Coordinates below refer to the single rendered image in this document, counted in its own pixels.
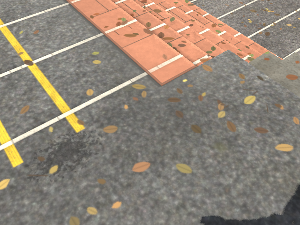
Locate stairs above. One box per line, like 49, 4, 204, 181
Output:
111, 0, 283, 67

